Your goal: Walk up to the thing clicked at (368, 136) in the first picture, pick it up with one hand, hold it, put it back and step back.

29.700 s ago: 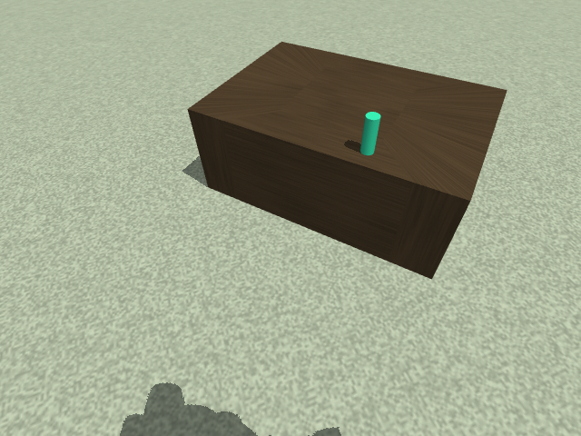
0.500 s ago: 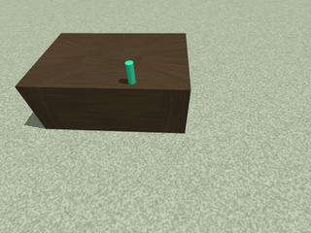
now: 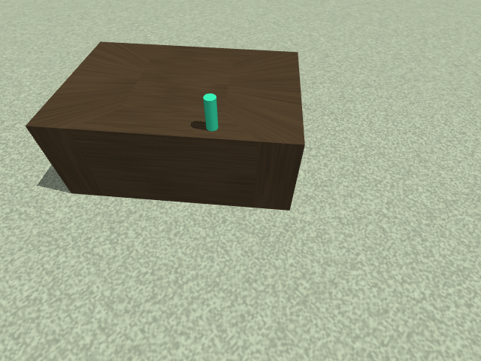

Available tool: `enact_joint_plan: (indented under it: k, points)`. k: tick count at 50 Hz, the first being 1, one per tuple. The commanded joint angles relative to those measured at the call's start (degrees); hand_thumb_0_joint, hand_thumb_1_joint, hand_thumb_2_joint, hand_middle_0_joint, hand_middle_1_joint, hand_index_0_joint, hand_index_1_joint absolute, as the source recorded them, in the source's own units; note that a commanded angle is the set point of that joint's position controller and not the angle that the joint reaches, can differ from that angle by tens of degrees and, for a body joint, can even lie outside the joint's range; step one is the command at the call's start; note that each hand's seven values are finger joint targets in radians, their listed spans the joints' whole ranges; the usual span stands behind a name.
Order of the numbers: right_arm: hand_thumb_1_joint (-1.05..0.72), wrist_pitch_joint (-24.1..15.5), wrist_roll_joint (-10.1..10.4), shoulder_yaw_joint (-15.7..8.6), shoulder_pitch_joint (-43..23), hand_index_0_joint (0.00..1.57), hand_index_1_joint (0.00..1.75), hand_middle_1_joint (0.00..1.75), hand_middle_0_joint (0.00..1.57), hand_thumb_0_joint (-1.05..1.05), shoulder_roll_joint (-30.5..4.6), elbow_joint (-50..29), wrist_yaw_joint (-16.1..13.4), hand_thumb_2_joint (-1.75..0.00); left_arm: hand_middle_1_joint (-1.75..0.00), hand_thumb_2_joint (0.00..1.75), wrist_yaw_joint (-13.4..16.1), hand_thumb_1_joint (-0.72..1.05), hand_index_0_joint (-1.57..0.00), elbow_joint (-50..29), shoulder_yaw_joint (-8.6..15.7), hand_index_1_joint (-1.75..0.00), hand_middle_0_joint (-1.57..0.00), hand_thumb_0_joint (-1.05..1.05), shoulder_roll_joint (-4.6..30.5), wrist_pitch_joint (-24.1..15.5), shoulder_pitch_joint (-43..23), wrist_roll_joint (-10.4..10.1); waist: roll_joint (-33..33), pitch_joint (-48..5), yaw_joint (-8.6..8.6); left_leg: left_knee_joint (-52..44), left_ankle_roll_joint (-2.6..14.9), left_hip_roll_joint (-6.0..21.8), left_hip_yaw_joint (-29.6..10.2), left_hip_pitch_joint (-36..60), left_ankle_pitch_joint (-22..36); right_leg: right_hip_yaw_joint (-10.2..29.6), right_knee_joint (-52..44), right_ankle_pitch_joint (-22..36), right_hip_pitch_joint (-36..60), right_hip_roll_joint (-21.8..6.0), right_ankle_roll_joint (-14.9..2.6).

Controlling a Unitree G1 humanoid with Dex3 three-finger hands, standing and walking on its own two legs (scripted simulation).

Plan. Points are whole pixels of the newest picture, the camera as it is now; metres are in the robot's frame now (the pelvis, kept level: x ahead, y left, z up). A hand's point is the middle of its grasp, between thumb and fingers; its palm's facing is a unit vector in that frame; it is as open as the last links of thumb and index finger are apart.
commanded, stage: step back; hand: left
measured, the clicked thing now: (211, 113) +1.05 +0.14 -0.25
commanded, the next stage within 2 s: stand in 0.24 s
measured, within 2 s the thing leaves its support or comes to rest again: neither
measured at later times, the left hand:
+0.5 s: hand out of the picture +0.09 +0.25 -0.15, palm faces -0.02 -0.94 -0.33, open 7.3 cm
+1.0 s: hand out of the picture +0.04 +0.25 -0.15, palm faces -0.05 -0.94 -0.35, open 7.3 cm
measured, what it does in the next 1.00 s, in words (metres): stands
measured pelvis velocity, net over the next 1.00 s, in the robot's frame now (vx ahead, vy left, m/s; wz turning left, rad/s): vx -0.02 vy -0.01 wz -0.01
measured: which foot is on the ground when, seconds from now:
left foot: down 0.00-1.00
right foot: down 0.00-1.00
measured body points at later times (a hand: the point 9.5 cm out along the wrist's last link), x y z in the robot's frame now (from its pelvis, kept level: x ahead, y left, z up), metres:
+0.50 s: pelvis -0.01 +0.00 +0.01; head +0.00 +0.00 +0.46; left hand +0.09 +0.30 -0.12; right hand +0.10 -0.29 -0.12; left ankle +0.00 +0.11 -0.74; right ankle -0.02 -0.13 -0.74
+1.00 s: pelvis -0.02 -0.01 +0.01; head -0.01 -0.01 +0.46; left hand +0.04 +0.29 -0.12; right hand +0.04 -0.31 -0.13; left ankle +0.00 +0.11 -0.74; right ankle -0.02 -0.13 -0.74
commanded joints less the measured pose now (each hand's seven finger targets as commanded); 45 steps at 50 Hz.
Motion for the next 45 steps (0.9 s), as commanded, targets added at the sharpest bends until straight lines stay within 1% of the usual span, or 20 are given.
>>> enact_joint_plan:
  k: [1,3,5,7,11,12,13,17,20,24,26,29,31,33,35,39,40,42,44,45]
  points:
    - [-0.90,-1.1,0.8,-3.0,-2.8,0.20,0.30,0.30,0.20,0.00,-12.8,-3.5,-1.5,-0.90,-0.30,0.90,1.0,0.90,-0.20,-3.4,2.4,-0.30,-0.20,0.00,11.3,-1.0,-2.8,-0.4,2.5,-9.8,-0.36,-3.2,2.28,7.4,-5.1,4.9,30.4,3.5,-1.5,21.2,5.2,-5.2,-3.19]
    - [-0.90,-0.9,0.9,-3.0,-2.8,0.20,0.30,0.30,0.20,0.00,-12.8,-3.2,-1.6,-0.90,-0.30,0.90,1.1,0.90,-0.20,-3.5,2.3,-0.30,-0.20,0.00,11.2,-0.9,-3.3,-0.3,2.0,-10.5,-0.53,-3.3,2.27,7.3,-4.6,5.5,31.6,3.4,-1.0,21.9,5.5,-5.3,-3.16]
    - [-0.90,-0.8,0.7,-3.0,-4.1,0.20,0.30,0.30,0.20,0.00,-12.6,-3.1,-1.7,-0.90,-0.30,0.90,1.0,0.90,-0.20,-3.3,2.1,-0.30,-0.20,0.00,10.8,-0.5,-4.5,-0.3,3.0,-8.1,-0.48,-5.7,1.78,7.6,-5.4,3.4,27.6,3.3,-1.4,17.6,4.8,-5.0,-2.97]
    - [-0.90,-0.7,0.7,-3.1,-5.4,0.20,0.30,0.30,0.20,0.00,-12.6,-3.0,-1.6,-0.90,-0.30,0.90,1.0,0.90,-0.20,-2.7,2.0,-0.30,-0.20,0.00,10.7,-0.4,-4.6,-0.1,2.2,-7.4,-0.26,-6.8,2.24,7.8,-6.1,3.1,24.3,3.1,-2.3,16.2,5.0,-4.9,-2.71]
    - [-0.90,-0.7,0.6,-2.9,-6.6,0.20,0.30,0.30,0.20,0.00,-11.9,-2.9,-1.3,-0.90,-0.30,0.90,1.0,0.90,-0.20,-2.4,2.2,-0.30,-0.20,0.00,11.4,-0.6,-4.8,0.1,-0.1,-7.5,-0.26,-6.7,1.54,6.6,-4.2,3.5,21.6,4.2,-4.4,18.1,5.9,-5.9,-2.86]
    - [-0.90,-0.9,0.9,-2.3,-5.9,0.20,0.30,0.30,0.20,0.00,-12.6,-2.2,-1.3,-0.90,-0.30,0.90,1.0,0.90,-0.20,-1.2,1.2,-0.30,-0.20,0.00,9.7,-0.6,-5.3,-0.5,0.8,-7.0,-0.89,-9.3,1.55,7.7,-6.3,5.1,25.8,5.1,-5.9,20.9,5.9,-6.2,-2.05]
    - [-0.90,-1.0,0.9,-2.3,-5.8,0.20,0.30,0.30,0.20,0.00,-12.6,-2.1,-1.3,-0.90,-0.30,0.90,1.0,0.90,-0.20,-1.3,1.2,-0.30,-0.20,0.00,9.6,-0.5,-4.9,-0.6,0.8,-7.1,-0.60,-9.7,1.45,7.8,-6.1,6.6,27.6,4.8,-6.6,20.8,5.6,-6.0,-1.72]
    - [-0.90,-1.2,1.0,-2.0,-6.5,0.20,0.30,0.30,0.20,0.00,-12.4,-1.3,-1.1,-0.90,-0.30,0.90,1.0,0.90,-0.20,-0.4,1.0,-0.30,-0.20,0.00,10.3,-0.6,-5.4,-0.5,1.2,-7.7,-0.68,-11.0,0.91,8.0,-5.6,8.8,28.0,4.7,-8.5,20.5,7.0,-6.3,-1.42]
    - [-0.90,-1.1,1.0,-1.8,-7.0,0.20,0.30,0.30,0.20,0.00,-12.1,-0.9,-1.0,-0.90,-0.30,0.90,0.9,0.90,-0.20,0.2,0.8,-0.30,-0.20,0.00,10.2,-0.7,-6.1,-0.4,1.1,-6.4,-0.82,-13.0,0.46,7.6,-5.3,7.1,22.1,5.0,-10.3,17.0,7.3,-6.5,-1.34]
    - [-0.90,-1.1,1.1,-1.6,-6.6,0.20,0.30,0.30,0.20,0.00,-12.0,0.0,-0.9,-0.90,-0.30,0.90,0.8,0.90,-0.20,0.9,0.8,-0.30,-0.20,0.00,10.4,-0.8,-6.0,-0.2,1.1,-6.7,-1.03,-14.2,0.32,7.7,-5.2,7.0,19.9,5.1,-11.2,15.6,7.9,-6.6,-1.45]
    - [-0.90,-1.1,1.0,-1.6,-7.3,0.20,0.30,0.30,0.20,0.00,-12.3,0.2,-0.9,-0.90,-0.30,0.90,0.7,0.90,-0.20,1.3,0.5,-0.30,-0.20,0.00,10.0,-0.8,-5.1,-0.2,1.8,-5.3,-0.75,-14.9,0.22,7.4,-5.2,6.9,15.7,5.3,-12.4,12.3,5.8,-6.5,-1.36]
    - [-0.90,-1.1,1.0,-1.4,-6.6,0.20,0.30,0.30,0.20,0.00,-12.4,0.7,-0.8,-0.90,-0.30,0.90,0.6,0.90,-0.20,1.3,0.5,-0.30,-0.20,0.00,10.4,-1.0,-5.2,0.0,1.1,-5.8,-0.94,-14.9,0.29,7.5,-5.2,7.2,16.1,5.6,-12.5,13.0,6.0,-6.8,-1.52]
    - [-0.90,-0.9,0.9,-1.4,-6.3,0.20,0.30,0.30,0.20,0.00,-12.5,1.2,-0.7,-0.90,-0.30,0.90,0.6,0.90,-0.20,1.8,0.4,-0.30,-0.20,0.00,10.3,-0.9,-4.8,-0.1,1.5,-4.1,-1.09,-15.7,0.08,7.1,-5.3,5.7,10.6,5.8,-13.7,8.7,4.6,-6.6,-1.32]
    - [-0.90,-0.8,0.9,-1.2,-5.6,0.20,0.30,0.30,0.20,0.00,-12.5,1.6,-0.7,-0.90,-0.30,0.90,0.6,0.90,-0.20,1.7,0.5,-0.30,-0.20,0.00,10.7,-0.8,-5.1,-0.1,0.8,-4.1,-1.20,-16.3,0.16,7.4,-5.7,4.9,10.1,5.8,-13.2,8.5,5.2,-6.7,-1.53]
    - [-0.90,-0.8,0.8,-1.2,-5.6,0.20,0.30,0.30,0.20,0.00,-12.8,1.7,-0.6,-0.90,-0.30,0.90,0.5,0.90,-0.20,2.0,0.3,-0.30,-0.20,0.00,10.2,-0.8,-4.1,-0.1,1.8,-3.1,-1.03,-16.7,0.14,7.1,-5.9,4.1,6.0,5.8,-13.8,5.8,3.7,-6.3,-1.49]
    - [-0.90,-0.7,0.7,-1.1,-4.5,0.20,0.30,0.30,0.20,0.00,-13.1,2.0,-0.5,-0.90,-0.30,0.90,0.3,0.90,-0.20,2.2,0.2,-0.30,-0.20,0.00,10.2,-0.7,-3.4,-0.1,1.7,-2.4,-1.07,-17.6,0.12,7.2,-6.6,2.5,2.4,5.8,-13.4,3.1,2.6,-6.1,-1.59]
    - [-0.90,-0.7,0.7,-1.2,-5.2,0.20,0.30,0.30,0.20,0.00,-13.3,1.9,-0.6,-0.90,-0.30,0.90,0.3,0.90,-0.20,2.3,0.1,-0.30,-0.20,0.00,10.1,-0.6,-2.9,0.0,1.5,-2.8,-0.66,-17.0,0.33,7.3,-6.7,3.1,3.5,5.9,-13.3,3.8,2.8,-6.3,-1.80]
    - [-0.90,-0.7,0.8,-1.1,-4.0,0.20,0.30,0.30,0.20,0.00,-13.0,2.0,-0.5,-0.90,-0.30,0.90,0.4,0.90,-0.20,2.0,0.1,-0.30,-0.20,0.00,10.4,-0.7,-3.1,0.1,0.6,-3.3,-1.27,-16.7,0.29,7.2,-6.5,3.2,4.5,6.0,-13.5,4.1,2.7,-6.4,-1.82]
    - [-0.90,-0.8,0.8,-1.0,-4.0,0.20,0.30,0.30,0.20,0.00,-12.8,2.0,-0.5,-0.90,-0.30,0.90,0.4,0.90,-0.20,1.7,0.1,-0.30,-0.20,0.00,10.9,-1.0,-2.9,-0.1,-0.1,-5.1,-1.08,-15.3,0.43,7.3,-6.1,5.2,9.6,6.4,-13.2,7.7,3.3,-6.8,-1.96]
    - [-0.90,-0.9,0.9,-0.9,-3.7,0.20,0.30,0.30,0.20,0.00,-12.9,2.2,-0.5,-0.90,-0.30,0.90,0.4,0.90,-0.20,1.9,0.0,-0.30,-0.20,0.00,10.4,-1.0,-2.5,-0.2,0.6,-4.1,-1.29,-15.3,0.27,7.0,-6.0,5.3,8.9,6.4,-13.6,7.3,2.1,-6.6,-1.73]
